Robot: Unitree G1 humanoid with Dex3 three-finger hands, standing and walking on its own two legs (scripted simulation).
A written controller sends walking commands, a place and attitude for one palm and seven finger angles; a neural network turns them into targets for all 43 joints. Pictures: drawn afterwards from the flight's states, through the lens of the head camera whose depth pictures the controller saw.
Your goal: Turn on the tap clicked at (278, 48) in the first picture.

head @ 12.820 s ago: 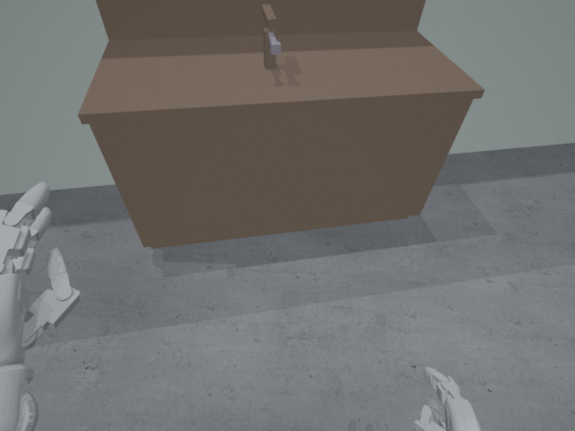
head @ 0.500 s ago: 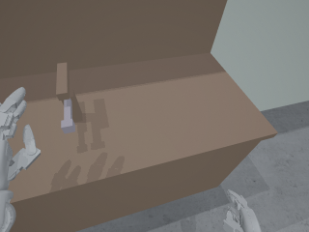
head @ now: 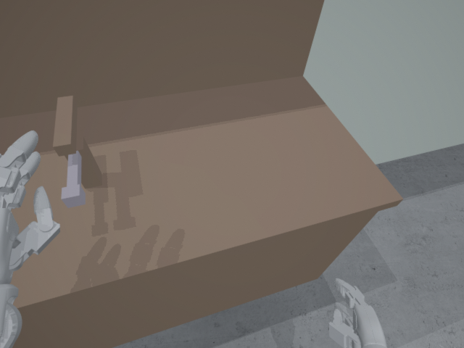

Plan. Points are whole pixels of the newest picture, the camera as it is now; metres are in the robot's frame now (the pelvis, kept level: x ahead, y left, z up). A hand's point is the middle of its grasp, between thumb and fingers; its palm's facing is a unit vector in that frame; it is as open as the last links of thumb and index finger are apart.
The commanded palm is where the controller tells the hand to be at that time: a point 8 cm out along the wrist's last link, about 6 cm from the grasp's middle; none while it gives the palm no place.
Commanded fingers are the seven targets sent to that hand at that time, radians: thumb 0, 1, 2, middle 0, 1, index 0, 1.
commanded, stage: come to a stop and stand still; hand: left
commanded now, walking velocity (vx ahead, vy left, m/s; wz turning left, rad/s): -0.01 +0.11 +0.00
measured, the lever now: (73, 196) +0.33 +0.31 +0.05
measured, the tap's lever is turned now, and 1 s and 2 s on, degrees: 0 0 0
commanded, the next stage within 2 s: look again from close up in 1.24 s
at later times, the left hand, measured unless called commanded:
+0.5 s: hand (7, 177) +0.25 +0.29 +0.21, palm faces +0.47 -0.76 -0.46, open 7.4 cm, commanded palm +0.16 +0.29 +0.17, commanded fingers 0.00 0.90 0.90 -0.20 -0.30 -0.20 -0.30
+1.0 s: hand out of the picture +0.19 +0.31 +0.17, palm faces +0.37 -0.84 -0.39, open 7.4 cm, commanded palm +0.13 +0.34 +0.17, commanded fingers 0.00 0.90 0.90 -0.20 -0.30 -0.20 -0.30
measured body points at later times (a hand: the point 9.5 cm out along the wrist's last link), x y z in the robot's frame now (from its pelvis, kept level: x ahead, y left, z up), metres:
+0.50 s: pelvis +0.00 +0.01 +0.00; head +0.04 +0.03 +0.44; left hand +0.22 +0.33 +0.23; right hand +0.19 -0.20 -0.08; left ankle +0.03 +0.13 -0.74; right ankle -0.02 -0.13 -0.74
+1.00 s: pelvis -0.02 +0.05 -0.01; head +0.03 +0.09 +0.44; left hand +0.17 +0.35 +0.19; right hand +0.18 -0.16 -0.07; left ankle +0.03 +0.13 -0.74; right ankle -0.02 -0.12 -0.74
